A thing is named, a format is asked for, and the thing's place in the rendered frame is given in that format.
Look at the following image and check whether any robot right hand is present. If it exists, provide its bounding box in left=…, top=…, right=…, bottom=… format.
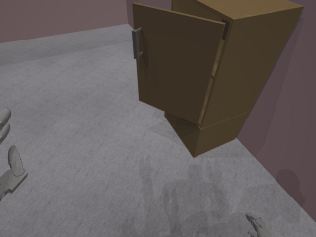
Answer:
left=244, top=212, right=275, bottom=237

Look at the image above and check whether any handle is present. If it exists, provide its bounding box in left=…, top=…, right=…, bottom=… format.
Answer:
left=132, top=27, right=143, bottom=60

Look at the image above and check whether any cupboard door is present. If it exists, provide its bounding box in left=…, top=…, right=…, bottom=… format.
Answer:
left=132, top=2, right=226, bottom=125

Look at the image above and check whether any robot left hand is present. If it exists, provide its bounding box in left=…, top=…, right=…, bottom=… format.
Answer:
left=0, top=108, right=29, bottom=201

